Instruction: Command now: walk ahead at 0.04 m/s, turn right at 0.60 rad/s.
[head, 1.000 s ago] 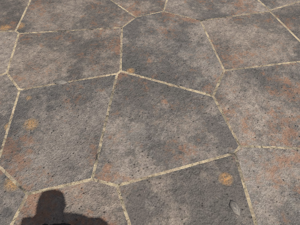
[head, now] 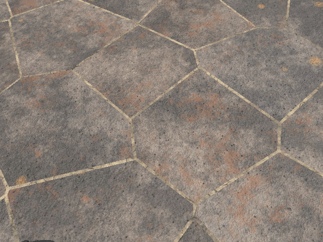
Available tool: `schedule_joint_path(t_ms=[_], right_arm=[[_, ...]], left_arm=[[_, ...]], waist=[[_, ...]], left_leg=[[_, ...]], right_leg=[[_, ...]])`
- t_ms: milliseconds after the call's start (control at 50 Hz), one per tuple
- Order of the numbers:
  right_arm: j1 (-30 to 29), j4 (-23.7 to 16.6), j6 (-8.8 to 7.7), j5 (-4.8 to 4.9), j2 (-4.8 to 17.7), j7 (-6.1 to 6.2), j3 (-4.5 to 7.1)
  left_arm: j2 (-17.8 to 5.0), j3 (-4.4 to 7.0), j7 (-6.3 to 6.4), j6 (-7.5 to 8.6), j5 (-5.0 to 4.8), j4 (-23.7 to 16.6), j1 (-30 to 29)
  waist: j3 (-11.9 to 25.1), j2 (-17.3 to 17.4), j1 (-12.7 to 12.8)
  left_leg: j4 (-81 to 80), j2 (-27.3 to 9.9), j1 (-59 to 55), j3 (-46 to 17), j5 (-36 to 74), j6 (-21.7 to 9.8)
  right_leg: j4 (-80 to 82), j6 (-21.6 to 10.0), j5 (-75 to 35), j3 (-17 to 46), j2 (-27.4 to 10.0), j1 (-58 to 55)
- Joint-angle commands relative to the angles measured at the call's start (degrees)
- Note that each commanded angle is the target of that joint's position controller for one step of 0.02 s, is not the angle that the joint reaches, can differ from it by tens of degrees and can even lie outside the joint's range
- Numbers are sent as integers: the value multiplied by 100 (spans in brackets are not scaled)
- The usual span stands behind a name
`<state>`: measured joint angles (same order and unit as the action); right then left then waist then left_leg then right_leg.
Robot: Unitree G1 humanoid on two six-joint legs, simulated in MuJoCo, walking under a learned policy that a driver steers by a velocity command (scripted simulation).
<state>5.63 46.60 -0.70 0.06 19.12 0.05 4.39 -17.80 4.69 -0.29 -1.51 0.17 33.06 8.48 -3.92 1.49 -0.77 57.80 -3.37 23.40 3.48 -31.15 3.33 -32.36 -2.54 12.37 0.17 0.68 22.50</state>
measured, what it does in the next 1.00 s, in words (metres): steps on the spot, turning right: left foot, then right foot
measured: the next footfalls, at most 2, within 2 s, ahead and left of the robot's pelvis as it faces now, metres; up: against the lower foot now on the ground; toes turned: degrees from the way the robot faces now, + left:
left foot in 0.36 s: +0.10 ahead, +0.13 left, +0.00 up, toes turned -19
right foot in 0.74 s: -0.01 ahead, -0.12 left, +0.00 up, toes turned -20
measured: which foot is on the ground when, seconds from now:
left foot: up 0.00-0.34, down 0.36-1.00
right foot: down 0.00-0.36, up 0.38-0.72, down 0.74-1.00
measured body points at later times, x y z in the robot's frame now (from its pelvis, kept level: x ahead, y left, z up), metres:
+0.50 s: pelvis +0.02 +0.03 +0.01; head +0.05 +0.05 +0.46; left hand +0.26 +0.27 -0.08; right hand +0.07 -0.28 -0.08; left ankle +0.06 +0.15 -0.73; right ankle -0.02 -0.09 -0.65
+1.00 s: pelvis +0.00 -0.01 +0.01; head +0.01 -0.02 +0.45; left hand +0.26 +0.14 -0.08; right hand +0.00 -0.31 -0.11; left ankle +0.06 +0.13 -0.73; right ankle -0.04 -0.10 -0.73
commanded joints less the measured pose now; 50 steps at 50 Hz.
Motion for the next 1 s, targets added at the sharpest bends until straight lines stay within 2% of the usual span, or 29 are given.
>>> schedule_joint_path(t_ms=[20,40,60,100,160,260,320,340,360,380,400,420,440,460,500,540,600,640,700,720,740,760,780,800,820,860,900,940,1000], right_arm=[[-139,-450,-40,-14,581,85,123],[-118,-468,-4,-45,624,112,143],[-46,-466,19,-43,587,109,138],[65,-456,40,-12,450,113,102],[-48,-514,52,-17,322,110,45],[-82,-621,16,28,383,22,72],[257,-592,-60,28,378,-46,119],[466,-539,-72,-7,474,-45,168],[669,-562,-50,-110,870,-10,264],[515,-533,-1,-256,1284,1,348],[231,-761,-45,-295,938,28,263],[-90,-865,-52,-237,639,81,178],[-313,-923,-43,-153,510,111,145],[-336,-938,-38,-59,430,143,120],[-84,-890,15,-58,427,185,91],[222,-826,67,-82,499,199,115],[242,-802,114,-31,705,149,178],[290,-754,131,29,801,95,201],[272,-658,131,169,705,61,131],[567,-528,81,159,535,40,64],[716,-572,8,-77,203,-13,-60],[746,-663,-51,-179,-55,-32,-153],[363,-684,-27,-149,259,18,-98],[242,-700,-21,-108,306,20,-83],[247,-622,-11,-114,270,40,-93],[336,-594,15,-141,381,50,-99],[497,-450,2,-94,498,15,-81],[442,-380,-4,-104,380,9,-104],[534,-256,-26,-98,336,43,-118]], left_arm=[[-963,285,66,173,-82,-297,340],[-931,251,100,136,-97,-339,123],[-948,242,121,109,-45,-389,22],[-970,255,156,92,-9,-411,-4],[-1036,287,211,56,-46,-389,43],[-1039,289,175,-15,-49,-401,7],[-990,267,177,-68,-122,-434,-156],[-906,242,197,-82,-151,-435,-128],[-624,165,203,-85,-109,-451,59],[-602,179,198,-37,-148,-621,129],[-1107,334,197,14,-39,-491,242],[-1264,422,173,-9,-95,-335,357],[-1134,417,189,-77,-102,-180,509],[-1002,387,198,-130,-80,-145,535],[-675,274,176,-149,-113,-209,361],[-498,185,171,-115,-120,-333,63],[-295,50,126,-83,-45,-406,-90],[-357,48,103,-78,-71,-367,-36],[-359,70,71,-72,-65,-91,459],[-481,82,88,-74,-43,-95,479],[-824,129,148,-83,-10,-155,581],[-902,79,145,-79,129,-223,143],[-506,0,93,-2,151,-255,-9],[-349,-65,65,67,171,-170,-120],[-396,-55,60,111,155,-119,-183],[-399,-77,63,167,105,-28,-162],[-265,-133,55,147,121,19,-17],[-310,-134,41,150,113,78,-16],[-300,-133,55,142,98,138,-47]], waist=[[1259,-590,206],[1160,-648,70],[1162,-733,-16],[1218,-800,-52],[1221,-858,38],[1082,-1083,138],[1047,-1110,-69],[1055,-990,-144],[1154,-138,-53],[761,1601,188],[705,1150,133],[642,755,266],[533,579,354],[459,583,284],[412,585,127],[535,710,-81],[761,908,-169],[802,1037,-193],[775,876,87],[820,640,69],[1180,-372,-79],[1040,-1432,-330],[949,-1131,-30],[837,-1109,-80],[808,-1105,-86],[679,-1104,-93],[532,-631,-27],[397,-408,-23],[424,-326,-44]], left_leg=[[972,-22,1623,-709,190,-29],[773,-4,1321,-704,427,-11],[672,110,1048,-642,612,14],[94,234,813,-632,788,77],[-747,344,495,-707,985,130],[-1693,521,-7,-768,1016,25],[-2960,564,-657,-678,1560,-170],[-3531,354,-1173,-731,2091,-300],[-3865,-740,-1825,-1667,2285,-696],[-4239,-1850,-1663,-3122,3120,-1644],[-4255,-2142,-1350,-3236,3270,-2015],[-4149,-1801,-1198,-2602,3214,-1793],[-4068,-1398,-1173,-2034,3031,-1515],[-4040,-1250,-1296,-1744,3016,-1433],[-4060,-1014,-1344,-1299,3292,-1492],[-3982,-1049,-1827,-1199,3575,-1597],[-3843,-1136,-1894,-1020,3877,-1622],[-3768,-1198,-1779,-1029,4067,-1635],[-3388,-1070,-1469,-925,3909,-1362],[-3254,-936,-1100,-821,3456,-993],[-2485,-515,-528,-396,2194,-473],[-2447,-90,-191,-104,623,-84],[-2309,-122,-440,-280,482,59],[-2500,-100,-499,-294,900,55],[-2758,-71,-639,-279,1440,50],[-3165,-162,-994,-410,2399,46],[-3164,-147,-1123,-324,2356,-52],[-3259,-126,-1118,-329,2352,-52],[-3335,-141,-1199,-340,2452,-4]], right_leg=[[965,-1291,-3193,1951,-1561,-2160],[1050,-1213,-3014,1818,-1428,-1743],[1109,-1202,-2995,1753,-1322,-1470],[1140,-1202,-2823,1715,-1208,-1367],[1116,-1165,-2172,1875,-1122,-1227],[1095,-1062,-1192,2490,-1015,-977],[826,-817,-1058,2713,-800,-879],[613,-587,-685,2600,-591,-601],[-336,-241,579,2062,-122,104],[-1485,101,2223,823,806,1249],[-2840,328,2278,972,374,1285],[-3339,390,1886,949,296,1210],[-3597,499,1570,841,241,1206],[-3851,598,1259,794,204,1390],[-3708,716,1062,573,202,1323],[-3011,786,1101,462,130,1341],[-1732,760,1351,212,-61,561],[-1023,704,1304,-14,-29,35],[1006,397,-141,-237,110,-1083],[1447,226,-789,68,-65,-1737],[1314,-25,-2318,1200,-1023,-2543],[1110,-780,-2661,1817,-1749,-1963],[1190,-1029,-1903,1712,-1591,-1566],[1197,-844,-1444,1491,-1305,-1512],[1158,-615,-1078,1275,-1049,-1490],[1112,-368,-968,1146,-868,-1284],[1156,-205,-452,993,-658,-1102],[1088,-185,-440,962,-593,-1089],[1039,-204,-765,928,-556,-1141]])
